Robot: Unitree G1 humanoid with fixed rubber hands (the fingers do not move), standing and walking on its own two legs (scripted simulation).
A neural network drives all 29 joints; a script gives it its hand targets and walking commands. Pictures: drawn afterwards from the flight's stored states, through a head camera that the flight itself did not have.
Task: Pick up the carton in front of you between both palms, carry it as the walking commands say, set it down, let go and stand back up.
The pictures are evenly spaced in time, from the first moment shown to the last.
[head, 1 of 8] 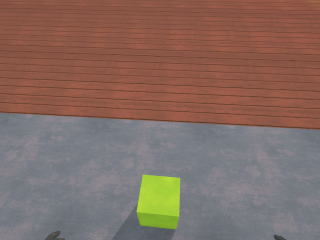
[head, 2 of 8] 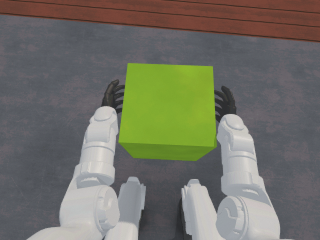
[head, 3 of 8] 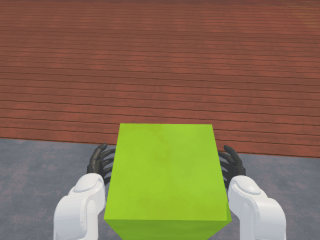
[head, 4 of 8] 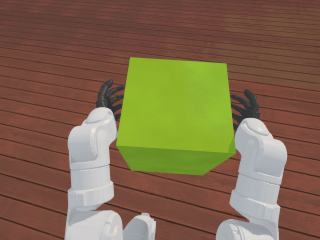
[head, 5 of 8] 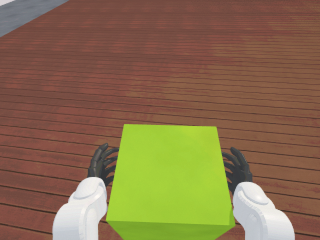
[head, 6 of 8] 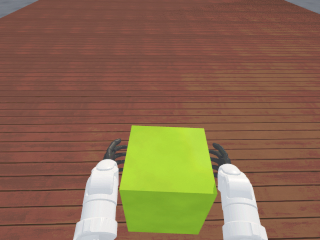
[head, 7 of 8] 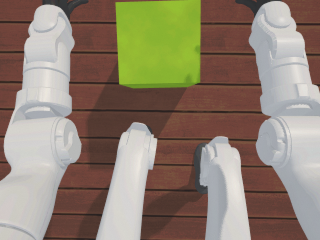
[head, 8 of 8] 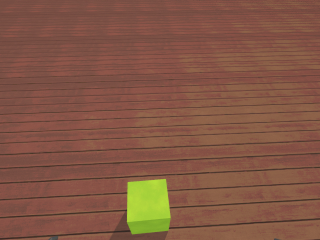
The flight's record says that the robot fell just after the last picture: no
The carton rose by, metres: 1.16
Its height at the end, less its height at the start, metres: +0.42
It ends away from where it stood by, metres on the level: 6.02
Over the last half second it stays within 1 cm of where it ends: yes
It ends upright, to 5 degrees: yes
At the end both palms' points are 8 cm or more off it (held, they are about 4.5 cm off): yes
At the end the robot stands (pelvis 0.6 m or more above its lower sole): yes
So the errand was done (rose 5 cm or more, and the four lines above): yes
